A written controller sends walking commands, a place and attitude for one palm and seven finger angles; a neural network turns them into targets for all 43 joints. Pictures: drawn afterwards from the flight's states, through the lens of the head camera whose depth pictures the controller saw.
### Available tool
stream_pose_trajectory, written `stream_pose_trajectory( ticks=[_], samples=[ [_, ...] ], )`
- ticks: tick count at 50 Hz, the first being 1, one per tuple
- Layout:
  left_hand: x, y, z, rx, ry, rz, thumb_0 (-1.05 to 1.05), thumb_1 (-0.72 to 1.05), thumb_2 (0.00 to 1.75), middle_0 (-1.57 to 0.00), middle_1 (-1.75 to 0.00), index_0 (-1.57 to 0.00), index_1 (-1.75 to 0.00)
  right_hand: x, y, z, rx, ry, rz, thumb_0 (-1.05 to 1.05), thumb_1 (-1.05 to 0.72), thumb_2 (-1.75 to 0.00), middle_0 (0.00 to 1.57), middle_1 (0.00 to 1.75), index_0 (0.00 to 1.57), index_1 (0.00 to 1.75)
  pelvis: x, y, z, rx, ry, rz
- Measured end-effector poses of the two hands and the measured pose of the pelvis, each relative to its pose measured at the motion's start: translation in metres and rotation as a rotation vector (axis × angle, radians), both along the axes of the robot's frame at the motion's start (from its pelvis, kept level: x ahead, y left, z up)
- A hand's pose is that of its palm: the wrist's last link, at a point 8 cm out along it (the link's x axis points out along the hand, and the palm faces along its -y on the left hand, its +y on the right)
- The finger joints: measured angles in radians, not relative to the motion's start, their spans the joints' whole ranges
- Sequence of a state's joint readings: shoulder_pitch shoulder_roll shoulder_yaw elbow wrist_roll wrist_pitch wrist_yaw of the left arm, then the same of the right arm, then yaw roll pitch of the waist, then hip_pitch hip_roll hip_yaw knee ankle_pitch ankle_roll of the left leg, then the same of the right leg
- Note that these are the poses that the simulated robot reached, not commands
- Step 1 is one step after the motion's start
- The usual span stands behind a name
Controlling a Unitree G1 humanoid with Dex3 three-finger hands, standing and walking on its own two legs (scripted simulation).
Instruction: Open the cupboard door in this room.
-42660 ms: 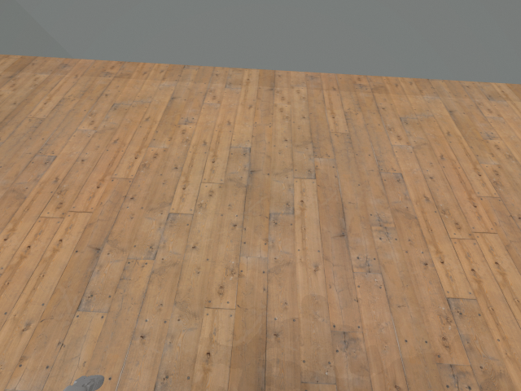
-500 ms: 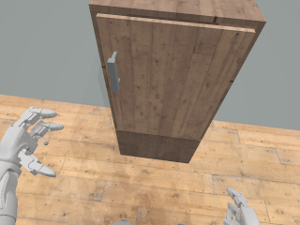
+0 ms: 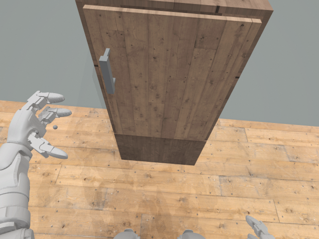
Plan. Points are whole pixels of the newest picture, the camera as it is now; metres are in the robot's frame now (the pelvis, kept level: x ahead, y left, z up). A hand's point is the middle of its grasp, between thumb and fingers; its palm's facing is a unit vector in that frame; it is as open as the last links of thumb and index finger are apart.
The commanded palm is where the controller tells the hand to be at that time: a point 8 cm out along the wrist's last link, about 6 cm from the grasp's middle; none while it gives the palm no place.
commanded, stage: move the hooked fingers beside the handle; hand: left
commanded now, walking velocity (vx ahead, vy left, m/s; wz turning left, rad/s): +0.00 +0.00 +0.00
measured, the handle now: (109, 71) +0.57 +0.17 +0.06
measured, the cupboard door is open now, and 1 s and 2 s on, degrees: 0 0 0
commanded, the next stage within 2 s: slide the fingers in behind the handle in 1.88 s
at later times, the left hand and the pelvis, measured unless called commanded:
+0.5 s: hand (67, 104) +0.43 +0.25 +0.07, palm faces -0.06 -1.00 +0.00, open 14.0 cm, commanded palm +0.41 +0.30 +0.07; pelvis +0.00 +0.00 -0.01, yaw -1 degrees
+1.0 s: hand (80, 86) +0.50 +0.24 +0.07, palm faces -0.06 -1.00 +0.00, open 14.0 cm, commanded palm +0.49 +0.29 +0.06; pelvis +0.00 +0.01 -0.02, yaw -2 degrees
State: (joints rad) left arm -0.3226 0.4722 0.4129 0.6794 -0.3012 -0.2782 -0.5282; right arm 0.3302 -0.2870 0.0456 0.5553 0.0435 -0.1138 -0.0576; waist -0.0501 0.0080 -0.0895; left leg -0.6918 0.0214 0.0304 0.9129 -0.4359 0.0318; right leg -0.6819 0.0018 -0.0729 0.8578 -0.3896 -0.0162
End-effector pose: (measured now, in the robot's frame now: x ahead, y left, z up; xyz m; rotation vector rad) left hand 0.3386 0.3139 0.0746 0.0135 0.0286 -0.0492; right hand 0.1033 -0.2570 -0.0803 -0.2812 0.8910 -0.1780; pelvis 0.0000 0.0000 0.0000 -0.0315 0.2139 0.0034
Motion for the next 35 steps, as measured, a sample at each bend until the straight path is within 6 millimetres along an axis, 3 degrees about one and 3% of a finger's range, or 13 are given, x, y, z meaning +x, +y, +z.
stream_pose_trajectory(
  ticks=[21,35],
  samples=[
    [0.059,-0.006,-0.005,-0.010,-0.003,-0.006,-0.01,-0.50,0.30,-0.30,-1.20,-0.30,-1.20,-0.032,-0.009,-0.014,-0.025,0.149,-0.060,0.00,-0.90,-0.90,0.21,0.30,0.20,0.30,-0.003,0.000,-0.008,-0.006,0.057,-0.006],
    [0.103,-0.012,-0.010,-0.010,0.009,-0.014,-0.01,-0.50,0.30,-0.30,-1.20,-0.30,-1.20,-0.074,-0.006,-0.023,-0.034,0.307,-0.123,0.00,-0.90,-0.90,0.21,0.30,0.20,0.30,-0.002,0.006,-0.014,-0.016,0.107,-0.012]
  ],
)
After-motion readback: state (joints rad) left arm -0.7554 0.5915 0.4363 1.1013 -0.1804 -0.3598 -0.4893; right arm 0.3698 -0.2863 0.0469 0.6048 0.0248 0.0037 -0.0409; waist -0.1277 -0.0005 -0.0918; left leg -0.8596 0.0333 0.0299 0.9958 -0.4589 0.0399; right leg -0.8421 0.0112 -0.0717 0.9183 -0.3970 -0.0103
